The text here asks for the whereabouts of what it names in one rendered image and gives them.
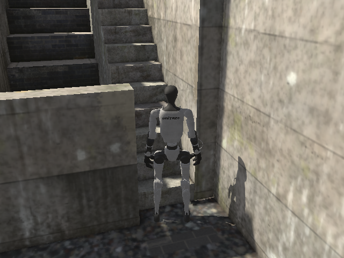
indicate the stairs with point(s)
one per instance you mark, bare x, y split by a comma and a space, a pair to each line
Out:
126, 54

